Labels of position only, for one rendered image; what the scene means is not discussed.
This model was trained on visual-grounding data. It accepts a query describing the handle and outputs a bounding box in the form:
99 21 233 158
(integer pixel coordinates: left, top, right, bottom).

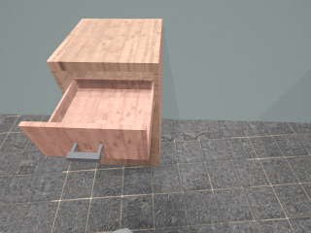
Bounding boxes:
66 143 104 163

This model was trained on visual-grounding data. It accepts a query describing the drawer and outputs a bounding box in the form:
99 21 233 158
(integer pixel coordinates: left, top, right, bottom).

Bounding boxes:
18 78 155 160

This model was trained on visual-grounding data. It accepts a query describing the cabinet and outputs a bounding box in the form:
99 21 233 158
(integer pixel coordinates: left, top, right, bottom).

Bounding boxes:
46 18 162 167

